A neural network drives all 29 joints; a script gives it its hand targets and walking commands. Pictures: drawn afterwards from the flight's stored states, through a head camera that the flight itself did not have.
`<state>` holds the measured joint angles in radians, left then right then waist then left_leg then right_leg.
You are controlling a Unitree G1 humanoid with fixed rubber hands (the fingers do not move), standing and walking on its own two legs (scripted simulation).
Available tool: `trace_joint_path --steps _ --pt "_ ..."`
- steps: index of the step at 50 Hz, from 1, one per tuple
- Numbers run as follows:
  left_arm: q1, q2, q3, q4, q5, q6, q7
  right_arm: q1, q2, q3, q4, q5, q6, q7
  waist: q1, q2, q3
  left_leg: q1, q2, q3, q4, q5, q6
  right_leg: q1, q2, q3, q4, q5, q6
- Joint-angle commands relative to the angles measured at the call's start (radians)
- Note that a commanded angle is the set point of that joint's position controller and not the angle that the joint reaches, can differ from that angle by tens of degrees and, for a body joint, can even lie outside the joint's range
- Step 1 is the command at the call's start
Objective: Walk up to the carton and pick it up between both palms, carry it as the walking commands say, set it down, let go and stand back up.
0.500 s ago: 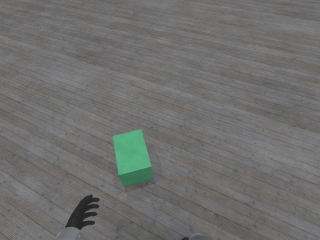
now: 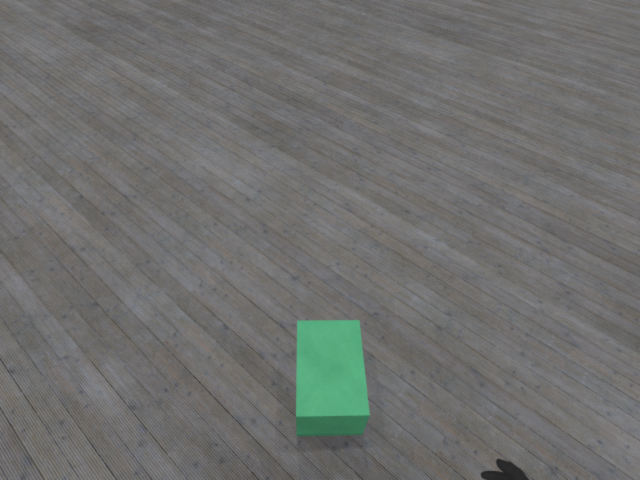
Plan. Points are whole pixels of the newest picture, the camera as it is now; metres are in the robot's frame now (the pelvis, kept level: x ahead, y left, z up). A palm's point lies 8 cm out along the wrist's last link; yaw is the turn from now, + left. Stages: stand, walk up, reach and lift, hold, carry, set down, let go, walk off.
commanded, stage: walk up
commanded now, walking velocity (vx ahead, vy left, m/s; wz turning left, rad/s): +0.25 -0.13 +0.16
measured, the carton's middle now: (328, 376) +0.54 +0.00 -0.67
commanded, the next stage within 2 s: stand in 1.24 s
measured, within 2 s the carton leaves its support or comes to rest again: neither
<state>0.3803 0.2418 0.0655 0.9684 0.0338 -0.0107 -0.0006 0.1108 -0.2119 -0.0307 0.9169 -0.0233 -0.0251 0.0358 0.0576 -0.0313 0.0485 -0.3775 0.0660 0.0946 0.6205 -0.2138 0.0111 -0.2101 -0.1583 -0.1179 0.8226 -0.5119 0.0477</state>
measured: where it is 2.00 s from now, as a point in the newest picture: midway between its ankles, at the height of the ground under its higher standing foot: outside the picture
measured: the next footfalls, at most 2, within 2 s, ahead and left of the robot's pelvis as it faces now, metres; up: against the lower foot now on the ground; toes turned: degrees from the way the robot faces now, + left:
right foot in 0.38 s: +0.14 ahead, -0.11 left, +0.00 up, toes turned +6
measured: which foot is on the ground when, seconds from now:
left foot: down 0.00-1.00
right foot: up 0.00-0.36, down 0.38-1.00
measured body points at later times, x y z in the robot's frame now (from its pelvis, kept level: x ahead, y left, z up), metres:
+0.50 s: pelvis +0.08 -0.01 +0.02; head +0.09 -0.02 +0.46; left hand +0.14 +0.23 -0.13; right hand +0.10 -0.24 -0.15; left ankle +0.06 +0.11 -0.72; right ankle +0.10 -0.11 -0.72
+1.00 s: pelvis +0.07 +0.00 +0.02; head +0.08 +0.01 +0.47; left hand +0.05 +0.24 -0.14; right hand +0.11 -0.23 -0.14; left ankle +0.06 +0.11 -0.72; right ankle +0.10 -0.11 -0.72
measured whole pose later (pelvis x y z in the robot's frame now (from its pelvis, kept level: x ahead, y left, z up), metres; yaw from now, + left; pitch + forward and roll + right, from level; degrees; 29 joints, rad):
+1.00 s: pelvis +0.07 +0.00 +0.02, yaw +3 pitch -1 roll +0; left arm 0.29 0.16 0.04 1.11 0.01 0.01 0.05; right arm 0.24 -0.16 -0.04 1.08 -0.01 0.01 -0.04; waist 0.01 0.00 0.03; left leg -0.18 0.00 0.04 0.44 -0.24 0.02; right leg -0.21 -0.05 -0.12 0.43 -0.20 0.00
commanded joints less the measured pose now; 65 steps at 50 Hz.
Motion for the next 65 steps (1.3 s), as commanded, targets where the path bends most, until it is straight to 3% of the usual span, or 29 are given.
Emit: trace_joint_path --steps 1,2,3,5,6,7,8,10,13,15,17,18,19,20,21,23,27,33,53,62,65 --pt "-0.005 0.105 0.028 -0.041 -0.001 0.008 0.004 0.262 -0.264 -0.059 0.021 0.0 -0.018 -0.028 -0.114 0.178 -0.064 0.31 0.388 -0.559 -0.383 0.069 0.116 -0.393 0.029 0.133 0.334 0.018 -0.025" --pt "0.005 0.082 0.02 -0.032 -0.003 0.008 -0.001 0.187 -0.202 -0.047 0.016 0.006 -0.023 -0.03 -0.07 0.163 -0.04 0.263 0.315 -0.451 -0.371 0.143 0.099 -0.351 0.01 0.151 0.316 0.108 -0.025" --pt "0.021 0.065 0.016 -0.022 -0.003 0.012 -0.006 0.143 -0.158 -0.039 0.005 0.011 -0.031 -0.033 -0.045 0.196 -0.034 0.238 0.263 -0.358 -0.365 0.211 0.082 -0.313 0.003 0.148 0.289 0.166 -0.024" --pt "0.031 0.049 0.012 -0.005 -0.002 0.027 -0.007 0.139 -0.128 -0.033 0.009 0.006 -0.048 -0.035 -0.036 0.236 -0.058 0.206 0.22 -0.254 -0.356 0.379 0.079 -0.248 0.03 0.119 0.265 0.234 -0.021" --pt "0.011 0.05 0.013 -0.008 -0.004 0.034 -0.006 0.147 -0.127 -0.032 0.007 0.004 -0.052 -0.039 -0.034 0.219 -0.062 0.207 0.219 -0.221 -0.339 0.531 0.085 -0.234 0.04 0.114 0.249 0.254 -0.013" --pt "0.002 0.038 0.006 0.002 -0.023 0.04 0.005 0.133 -0.1 -0.013 0.008 0.01 -0.058 -0.051 -0.019 0.21 -0.041 0.204 0.21 -0.151 -0.296 0.93 0.083 -0.178 0.06 0.129 0.171 0.235 -0.004" --pt "-0.008 0.028 -0.003 -0.008 -0.031 0.039 0.003 0.125 -0.09 -0.011 0.025 0.016 -0.048 -0.058 -0.011 0.265 -0.076 0.216 0.164 -0.048 -0.298 1.002 0.097 -0.13 0.099 0.088 0.1 0.215 0.004" --pt "-0.056 0.022 -0.011 -0.01 -0.033 0.049 0.008 0.16 -0.092 -0.008 0.053 0.01 -0.035 -0.062 -0.035 0.258 -0.089 0.274 0.15 -0.025 -0.292 0.921 0.104 -0.118 0.125 0.061 -0.011 0.217 0.005" --pt "-0.109 0.017 -0.014 -0.025 -0.034 0.059 0.016 0.201 -0.108 -0.017 0.068 0.006 -0.017 -0.067 -0.064 0.214 -0.078 0.285 0.174 -0.064 -0.281 0.728 0.137 -0.091 0.127 0.065 -0.134 0.205 -0.009" --pt "-0.113 0.015 -0.015 -0.027 -0.036 0.054 0.023 0.182 -0.122 -0.026 0.064 0.005 -0.002 -0.07 -0.061 0.199 -0.074 0.261 0.191 -0.106 -0.271 0.586 0.149 -0.056 0.127 0.065 -0.214 0.199 -0.018" --pt "-0.082 0.007 -0.019 -0.01 -0.035 0.037 0.03 0.156 -0.123 -0.033 0.063 0.01 0.016 -0.071 -0.032 0.153 -0.066 0.219 0.161 -0.12 -0.234 0.364 0.113 0.026 0.126 0.049 -0.408 0.328 -0.038" --pt "-0.067 0.026 -0.015 -0.004 -0.029 0.021 0.035 0.175 -0.092 -0.027 0.067 0.013 0.02 -0.069 -0.03 0.097 -0.066 0.185 0.126 -0.118 -0.201 0.247 0.08 0.083 0.086 0.072 -0.468 0.404 -0.054" --pt "-0.052 0.074 -0.006 -0.001 -0.018 0.003 0.038 0.212 -0.045 -0.019 0.066 0.015 0.022 -0.067 -0.047 -0.049 -0.078 0.144 0.064 -0.084 -0.112 0.102 0.046 0.121 -0.039 0.198 -0.492 0.568 -0.074" --pt "-0.123 0.121 -0.005 -0.01 -0.019 0.001 0.033 0.236 -0.004 -0.009 0.075 0.022 0.034 -0.067 -0.068 -0.18 -0.04 0.126 -0.022 -0.029 -0.141 -0.11 -0.002 0.035 -0.124 0.315 -0.536 0.629 -0.139" --pt "-0.14 0.102 -0.006 0.003 -0.021 0.004 0.028 0.229 -0.036 -0.015 0.094 0.023 0.047 -0.07 -0.072 -0.169 -0.019 0.174 -0.02 -0.045 -0.143 -0.137 -0.011 -0.002 -0.099 0.308 -0.547 0.581 -0.154" --pt "-0.16 0.077 -0.011 0.01 -0.026 0.01 0.033 0.219 -0.051 -0.023 0.104 0.015 0.047 -0.07 -0.073 -0.138 -0.015 0.205 -0.014 -0.048 -0.179 -0.053 -0.011 -0.017 -0.059 0.263 -0.555 0.476 -0.126" --pt "-0.122 0.051 -0.014 0.035 -0.03 0.007 0.044 0.2 -0.043 -0.023 0.115 0.01 0.036 -0.069 -0.058 -0.052 -0.026 0.228 0.023 -0.076 -0.225 0.095 0.001 0.001 -0.01 0.175 -0.507 0.478 -0.085" --pt "-0.102 0.03 -0.015 0.066 -0.028 0.011 0.042 0.182 -0.04 -0.021 0.131 0.01 0.032 -0.076 -0.048 0.028 -0.013 0.212 0.041 -0.1 -0.277 0.114 0.007 0.034 0.021 0.127 -0.482 0.458 -0.068" --pt "-0.023 -0.001 -0.012 0.129 -0.016 0.017 0.052 0.152 -0.031 -0.027 0.13 0.008 0.028 -0.075 -0.045 0.037 0.008 0.093 0.037 -0.169 -0.279 -0.032 0.026 0.02 0.013 0.071 -0.45 0.327 -0.051" --pt "-0.004 -0.011 -0.013 0.138 -0.016 0.018 0.055 0.151 -0.024 -0.026 0.123 0.009 0.024 -0.076 -0.042 0.036 0.0 0.064 0.029 -0.185 -0.266 0.003 0.032 0.038 0.003 0.05 -0.423 0.354 -0.048" --pt "-0.018 -0.026 -0.027 0.143 -0.024 0.014 0.05 0.2 0.01 -0.006 0.146 0.007 0.016 -0.077 -0.051 0.045 0.013 0.076 0.024 -0.194 -0.324 -0.019 0.022 0.051 0.027 0.065 -0.469 0.314 -0.048"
